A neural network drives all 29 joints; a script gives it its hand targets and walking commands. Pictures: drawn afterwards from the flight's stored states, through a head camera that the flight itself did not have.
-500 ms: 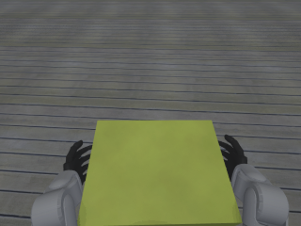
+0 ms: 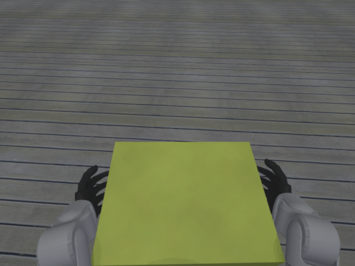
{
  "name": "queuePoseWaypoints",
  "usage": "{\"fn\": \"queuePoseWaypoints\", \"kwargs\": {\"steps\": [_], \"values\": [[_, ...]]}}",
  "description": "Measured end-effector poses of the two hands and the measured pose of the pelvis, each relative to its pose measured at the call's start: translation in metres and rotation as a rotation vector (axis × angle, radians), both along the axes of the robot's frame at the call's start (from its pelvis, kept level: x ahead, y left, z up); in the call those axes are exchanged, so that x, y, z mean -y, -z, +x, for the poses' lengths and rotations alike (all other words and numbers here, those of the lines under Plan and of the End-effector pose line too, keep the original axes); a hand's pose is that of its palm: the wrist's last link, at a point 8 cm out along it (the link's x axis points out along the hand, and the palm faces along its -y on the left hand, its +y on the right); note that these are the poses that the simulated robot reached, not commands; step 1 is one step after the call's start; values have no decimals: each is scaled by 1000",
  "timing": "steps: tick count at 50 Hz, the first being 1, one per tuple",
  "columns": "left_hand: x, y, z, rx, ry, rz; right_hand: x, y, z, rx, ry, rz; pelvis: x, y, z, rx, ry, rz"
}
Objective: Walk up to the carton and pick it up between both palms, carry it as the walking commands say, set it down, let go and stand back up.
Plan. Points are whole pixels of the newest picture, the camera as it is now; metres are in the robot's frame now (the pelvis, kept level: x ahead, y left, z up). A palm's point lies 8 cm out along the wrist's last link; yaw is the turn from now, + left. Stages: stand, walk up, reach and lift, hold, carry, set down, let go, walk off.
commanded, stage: carry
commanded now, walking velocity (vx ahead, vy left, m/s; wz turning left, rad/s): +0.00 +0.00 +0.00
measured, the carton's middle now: (182, 216) +0.23 +0.00 +0.01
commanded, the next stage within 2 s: hold in 0.64 s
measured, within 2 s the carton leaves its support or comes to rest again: neither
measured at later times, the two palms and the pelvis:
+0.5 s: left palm (84, 206) +0.23 +0.18 +0.09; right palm (277, 200) +0.22 -0.18 +0.09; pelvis +0.00 +0.01 +0.00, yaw +0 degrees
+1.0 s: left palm (96, 200) +0.27 +0.19 +0.03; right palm (255, 191) +0.27 -0.17 +0.04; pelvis -0.01 +0.01 +0.00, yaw +0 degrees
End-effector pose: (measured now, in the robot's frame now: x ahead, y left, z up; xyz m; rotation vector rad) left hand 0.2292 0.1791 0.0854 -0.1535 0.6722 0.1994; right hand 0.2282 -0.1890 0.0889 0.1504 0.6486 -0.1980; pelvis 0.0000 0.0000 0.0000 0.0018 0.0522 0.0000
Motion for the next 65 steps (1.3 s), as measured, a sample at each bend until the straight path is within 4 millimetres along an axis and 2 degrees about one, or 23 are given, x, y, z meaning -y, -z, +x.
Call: {"fn": "queuePoseWaypoints", "kwargs": {"steps": [33, 35, 38, 41, 44, 47, 53, 56, 60, 65], "values": [[-7, -3, -7, 17, 12, 2, -7, -5, -11, 17, 9, -5, -7, 0, -7, 18, 4, -3], [-8, 7, 1, 2, 34, 60, -7, 8, -2, -9, -21, -50, -7, -1, -15, 91, 6, 4], [-8, 48, 22, -96, 141, 177, -9, 52, 19, -128, -123, -166, -8, -2, -29, 146, 12, 8], [-9, 75, 20, -114, 165, 237, -15, 75, 22, -131, -165, -260, -9, 3, -31, 145, 12, -2], [-10, 88, 14, -145, 133, 209, -18, 85, 23, -120, -124, -238, -11, 1, -25, 148, 8, -10], [-10, 82, 21, -115, 129, 190, -18, 75, 30, -66, -56, -197, -13, 0, -15, 155, 3, -15], [-7, 36, 66, 3, 135, 207, -16, 28, 57, 52, -1, -162, -15, -3, 2, 190, 11, -11], [-3, 17, 81, 32, 137, 215, -12, 12, 64, 78, 4, -151, -16, -6, 11, 197, 19, -8], [1, 11, 89, 18, 147, 200, -6, 11, 67, 51, 3, -146, -16, -10, 21, 203, 36, -7], [2, 30, 78, -49, 146, 204, -5, 30, 60, -20, -15, -149, -17, -13, 30, 194, 51, -7]]}}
